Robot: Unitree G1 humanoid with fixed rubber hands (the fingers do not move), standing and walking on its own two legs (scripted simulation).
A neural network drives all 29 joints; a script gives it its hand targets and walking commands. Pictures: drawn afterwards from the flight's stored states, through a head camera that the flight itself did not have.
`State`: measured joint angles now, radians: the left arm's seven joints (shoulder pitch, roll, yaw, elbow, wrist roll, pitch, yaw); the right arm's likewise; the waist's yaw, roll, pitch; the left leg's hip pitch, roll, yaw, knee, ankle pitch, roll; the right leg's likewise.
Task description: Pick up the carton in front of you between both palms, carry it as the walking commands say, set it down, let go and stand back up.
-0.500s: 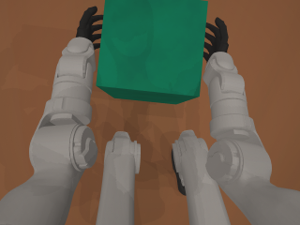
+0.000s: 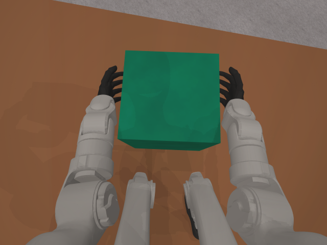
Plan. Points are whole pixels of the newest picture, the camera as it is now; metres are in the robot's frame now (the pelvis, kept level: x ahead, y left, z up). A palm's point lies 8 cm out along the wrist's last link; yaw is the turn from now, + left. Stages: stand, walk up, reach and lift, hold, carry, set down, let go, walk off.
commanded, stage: reach and lift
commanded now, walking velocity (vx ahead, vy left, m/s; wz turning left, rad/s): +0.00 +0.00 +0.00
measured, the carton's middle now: (169, 109) +0.45 +0.01 -0.12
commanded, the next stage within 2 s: hold in 1.94 s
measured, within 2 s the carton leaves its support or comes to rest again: neither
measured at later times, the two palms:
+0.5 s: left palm (85, 89) +0.40 +0.15 +0.11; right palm (277, 86) +0.40 -0.14 +0.12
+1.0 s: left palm (39, 72) +0.36 +0.15 +0.23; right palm out of the picture +0.37 -0.15 +0.24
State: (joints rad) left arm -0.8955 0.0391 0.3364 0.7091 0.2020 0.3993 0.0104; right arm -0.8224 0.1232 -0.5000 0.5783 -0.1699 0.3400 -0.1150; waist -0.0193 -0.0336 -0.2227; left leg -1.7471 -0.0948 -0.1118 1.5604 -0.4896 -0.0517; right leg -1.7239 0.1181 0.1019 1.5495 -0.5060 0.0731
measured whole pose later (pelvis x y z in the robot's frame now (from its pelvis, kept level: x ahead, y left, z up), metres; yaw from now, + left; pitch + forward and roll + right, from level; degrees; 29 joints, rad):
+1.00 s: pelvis +0.08 -0.01 +0.21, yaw +1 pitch -1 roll +0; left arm -0.26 -0.15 0.25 0.40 0.27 0.61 0.02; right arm -0.29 0.16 -0.28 0.42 -0.28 0.56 -0.02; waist 0.00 -0.01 -0.08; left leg -0.21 -0.04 -0.14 0.45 -0.22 -0.02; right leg -0.21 0.05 0.15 0.46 -0.24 0.01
